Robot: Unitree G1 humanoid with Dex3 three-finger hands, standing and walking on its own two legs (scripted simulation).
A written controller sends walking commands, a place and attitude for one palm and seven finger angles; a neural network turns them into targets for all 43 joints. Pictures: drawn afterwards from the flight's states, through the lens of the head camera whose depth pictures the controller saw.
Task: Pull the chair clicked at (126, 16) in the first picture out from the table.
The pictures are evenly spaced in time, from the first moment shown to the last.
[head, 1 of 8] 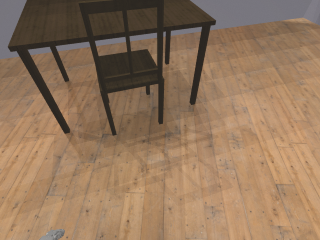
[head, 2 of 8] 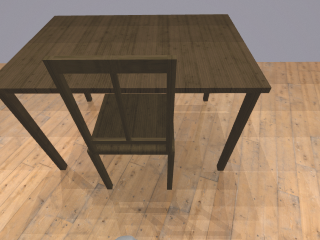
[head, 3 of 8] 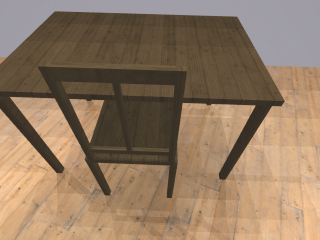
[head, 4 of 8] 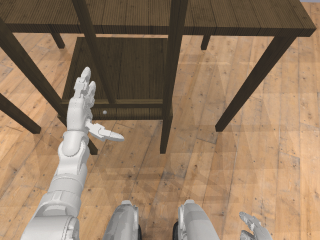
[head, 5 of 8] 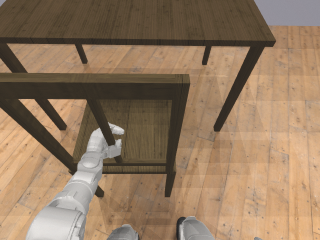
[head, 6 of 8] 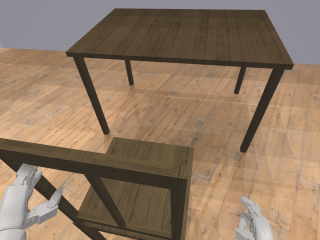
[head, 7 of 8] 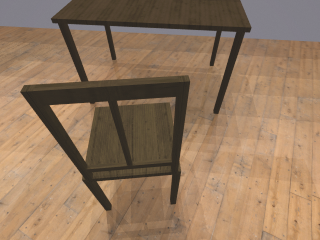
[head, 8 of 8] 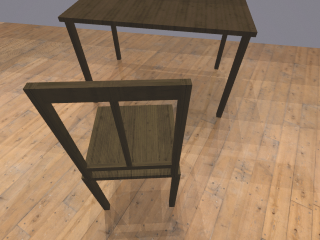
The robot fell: no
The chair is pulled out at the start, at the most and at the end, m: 0.00 0.70 0.70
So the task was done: yes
